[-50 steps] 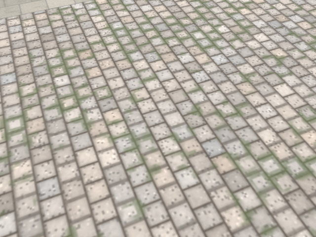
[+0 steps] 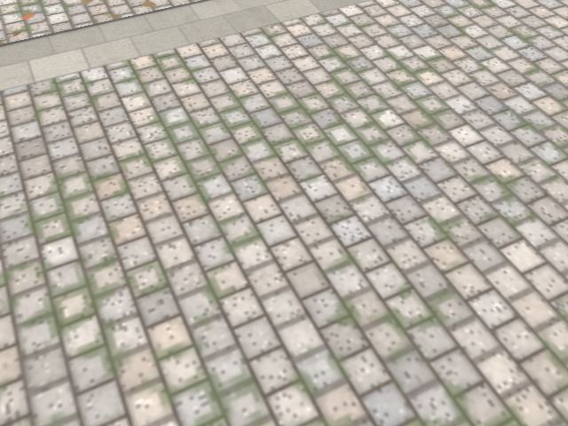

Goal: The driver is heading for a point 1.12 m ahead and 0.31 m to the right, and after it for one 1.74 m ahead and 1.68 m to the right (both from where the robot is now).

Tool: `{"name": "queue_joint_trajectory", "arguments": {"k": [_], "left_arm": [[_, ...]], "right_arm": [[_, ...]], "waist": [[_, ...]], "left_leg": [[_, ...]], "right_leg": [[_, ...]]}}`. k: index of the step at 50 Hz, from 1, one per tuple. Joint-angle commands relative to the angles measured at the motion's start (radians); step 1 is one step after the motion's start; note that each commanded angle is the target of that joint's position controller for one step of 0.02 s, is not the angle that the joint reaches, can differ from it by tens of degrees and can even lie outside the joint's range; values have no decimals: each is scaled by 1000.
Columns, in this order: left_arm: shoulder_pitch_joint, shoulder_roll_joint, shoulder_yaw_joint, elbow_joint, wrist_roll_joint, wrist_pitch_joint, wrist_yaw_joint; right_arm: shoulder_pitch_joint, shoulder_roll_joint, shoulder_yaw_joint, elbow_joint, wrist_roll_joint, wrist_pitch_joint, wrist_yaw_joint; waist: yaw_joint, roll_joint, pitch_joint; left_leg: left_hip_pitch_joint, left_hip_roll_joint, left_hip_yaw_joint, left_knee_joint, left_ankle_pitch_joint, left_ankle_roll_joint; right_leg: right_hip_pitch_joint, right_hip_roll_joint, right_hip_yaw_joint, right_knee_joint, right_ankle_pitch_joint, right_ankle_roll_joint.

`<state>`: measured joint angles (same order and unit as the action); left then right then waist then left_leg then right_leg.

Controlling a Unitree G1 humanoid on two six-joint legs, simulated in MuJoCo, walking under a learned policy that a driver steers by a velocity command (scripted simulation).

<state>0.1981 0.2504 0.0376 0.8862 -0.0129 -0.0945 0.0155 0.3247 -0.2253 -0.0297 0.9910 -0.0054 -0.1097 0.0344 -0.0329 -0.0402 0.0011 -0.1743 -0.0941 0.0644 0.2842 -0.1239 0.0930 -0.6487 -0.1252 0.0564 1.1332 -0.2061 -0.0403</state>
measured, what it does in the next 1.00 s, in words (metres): walks ahead: right foot, then left foot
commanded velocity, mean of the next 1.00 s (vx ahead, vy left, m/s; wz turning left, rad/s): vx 0.50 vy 0.00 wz -0.12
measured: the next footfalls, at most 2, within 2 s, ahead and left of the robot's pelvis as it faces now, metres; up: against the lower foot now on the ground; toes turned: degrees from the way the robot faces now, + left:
right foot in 0.30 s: +0.33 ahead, -0.17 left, +0.00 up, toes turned -2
left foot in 0.86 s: +0.64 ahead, +0.07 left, +0.00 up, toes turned -3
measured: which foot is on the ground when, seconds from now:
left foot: down 0.00-0.32, up 0.34-0.84, down 0.86-1.00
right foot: up 0.00-0.28, down 0.30-0.86, up 0.88-1.00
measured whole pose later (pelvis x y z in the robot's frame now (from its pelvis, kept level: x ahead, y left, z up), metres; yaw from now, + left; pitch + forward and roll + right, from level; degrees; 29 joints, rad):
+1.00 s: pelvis +0.54 -0.02 -0.01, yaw -8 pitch +2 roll +1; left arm 0.33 0.27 0.07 0.92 -0.03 -0.07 0.02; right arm 0.15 -0.24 -0.05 0.88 -0.01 -0.12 0.02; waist 0.01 -0.04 0.02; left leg -0.32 0.00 0.09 0.45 -0.16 0.03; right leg -0.45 -0.05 0.05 1.19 -0.36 -0.04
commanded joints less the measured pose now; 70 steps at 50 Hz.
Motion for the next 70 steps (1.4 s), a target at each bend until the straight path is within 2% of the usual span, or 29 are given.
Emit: {"name": "queue_joint_trajectory", "arguments": {"k": [1, 5, 10, 12, 14, 15, 16, 17, 18, 19, 20, 22, 25, 31, 37, 40, 42, 43, 44, 45, 46, 48, 51, 54, 60, 65, 68, 69, 70], "left_arm": [[33, 42, 12, -42, 12, 6, 6], [-125, 29, 6, -83, 4, -5, -5], [-251, 41, 2, -132, -10, -14, -35], [-233, 61, 8, -139, -10, -23, -46], [-77, 109, 35, -99, -7, -30, -45], [118, 171, 63, -44, -4, -32, -38], [277, 289, 91, -19, 16, -28, -33], [310, 249, 80, -4, 12, -22, -39], [234, 172, 56, -17, 6, -25, -41], [140, 129, 42, -41, 5, -23, -40], [63, 100, 31, -53, 9, -22, -45], [22, 63, 20, -48, 18, -25, -53], [77, 96, 29, -11, 18, -31, -47], [165, 121, 32, 29, 10, -15, -17], [262, 135, 41, 75, -8, 6, -4], [237, 153, 52, 71, -10, 19, 4], [199, 133, 45, 53, 0, 25, 2], [187, 89, 28, 17, 15, 25, 0], [323, -53, -8, 3, -3, 5, -5], [297, 59, 16, 18, -28, -8, -5], [207, 122, 36, -8, -41, -10, -2], [137, 105, 46, -22, -21, 3, 7], [164, 40, 49, -33, -23, 42, 0], [100, 42, 55, -75, -14, 62, 0], [-83, 30, 44, -143, -7, 52, -35], [-206, 39, 39, -219, -10, 56, -65], [-122, 89, 64, -228, -9, 62, -71], [14, 125, 88, -195, -13, 62, -69], [193, 202, 129, -143, -14, 66, -53]], "right_arm": [[-39, -133, -22, -56, 2, -16, -20], [39, -160, -26, -39, 17, -4, -34], [113, -169, -31, -5, 26, 16, -36], [106, -181, -37, -3, 27, 27, -38], [67, -183, -36, -13, 23, 37, -39], [56, -149, -22, -27, 11, 38, -39], [129, -55, 8, -57, -1, 22, -33], [166, -31, 19, -42, 19, -5, -27], [88, -146, -10, -56, 43, -22, -23], [8, -165, -15, -80, 50, -27, -24], [-30, -151, -18, -85, 38, -22, -30], [-13, -117, -25, -80, 23, 6, -36], [-22, -89, -26, -88, 17, 29, -40], [-248, -69, -25, -159, 13, 24, -32], [-422, -78, -20, -224, 23, 0, -7], [-374, -117, -33, -221, 23, -17, 2], [-142, -186, -71, -156, 21, -23, -10], [46, -263, -91, -127, 4, -24, -20], [104, -327, -104, -111, -5, -13, -18], [79, -221, -77, -126, -1, -13, -19], [1, -162, -61, -140, 6, -14, -23], [-119, -111, -46, -146, 3, -14, -20], [-144, -99, -47, -123, -7, -19, -22], [-127, -136, -61, -104, -9, -23, -34], [-81, -181, -74, -90, -3, -4, -54], [-21, -216, -87, -71, 19, 26, -54], [-54, -255, -99, -83, 32, 45, -57], [-78, -260, -99, -89, 37, 54, -58], [-70, -239, -90, -98, 28, 54, -60]], "waist": [[47, 76, 53], [-10, 79, 54], [-49, 95, 81], [-25, 107, 71], [68, 115, -15], [144, 79, -142], [150, -132, -307], [141, -260, -394], [134, -159, -260], [109, -94, -162], [76, -22, -93], [24, -39, -42], [7, -23, -10], [61, -20, 40], [101, -21, 95], [53, -47, 62], [-61, -44, -82], [-126, 56, -249], [-57, 357, -389], [-76, 289, -369], [-69, 217, -221], [-12, 116, -81], [41, 148, -21], [45, 105, 18], [-7, 82, 62], [-39, 90, 101], [36, 136, 20], [118, 125, -49], [193, 72, -144]], "left_leg": [[-94, 284, -217, -203, 65, 172], [-11, 267, -166, -186, 81, 127], [142, 325, -180, -116, 56, 113], [187, 350, -193, -64, 98, 97], [177, 309, -153, 117, 361, 65], [69, 247, -99, 358, 394, 32], [-298, 113, -19, 765, 68, -38], [-524, 31, -126, 976, -424, -51], [-618, 101, -186, 1064, -384, -29], [-617, 156, -159, 1045, -286, -16], [-573, 196, -138, 981, -206, -22], [-467, 236, -136, 883, -123, -32], [-484, 239, -119, 808, -49, -54], [-539, 217, -93, 460, 209, -73], [-518, 171, -98, 253, 183, -70], [-375, 143, -93, 202, 95, -52], [-30, 117, -66, 190, 67, -10], [283, 297, -248, 220, 55, 51], [608, 532, -690, 113, -94, 197], [561, 514, -768, 38, -203, 181], [425, 488, -598, 25, -184, 128], [152, 413, -378, -40, -51, 85], [6, 372, -206, -127, 29, 86], [6, 380, -111, -158, 113, 99], [80, 365, 54, -165, 155, 72], [230, 409, 111, -100, 213, 47], [263, 407, 162, 109, 655, 14], [228, 375, 193, 298, 760, -8], [54, 332, 202, 562, 628, -53]], "right_leg": [[-30, -43, 3, -145, 152, 27], [-1, 1, -34, -425, 303, 36], [-1, 31, -44, -574, 225, 18], [48, 46, -51, -616, 147, -10], [275, 101, -96, -659, 106, -49], [544, 60, -48, -639, 130, -93], [946, -199, 333, -660, 94, -224], [1069, -297, 684, -822, -28, -310], [960, -262, 584, -836, -63, -256], [817, -222, 424, -849, 0, -216], [675, -175, 313, -887, 83, -196], [528, -109, 189, -952, 155, -170], [491, -91, 106, -991, 292, -190], [540, -66, 18, -1023, 293, -160], [652, -107, 79, -961, 233, -158], [669, -125, 119, -880, 301, -135], [594, -43, 75, -628, 489, -92], [396, 38, 20, -315, 263, -54], [10, 191, -18, 25, -324, 6], [-83, 140, 101, 170, -373, 0], [-137, 95, 86, 195, -288, -10], [-55, 15, 55, 119, -137, -8], [31, -25, 45, 58, -70, -9], [-45, -32, 57, -18, 27, 2], [-58, -12, -19, -318, 241, 7], [-69, 13, -91, -449, 133, -27], [120, 106, -177, -475, -9, -83], [301, 161, -207, -538, 25, -114], [600, 175, -146, -576, 67, -156]]}}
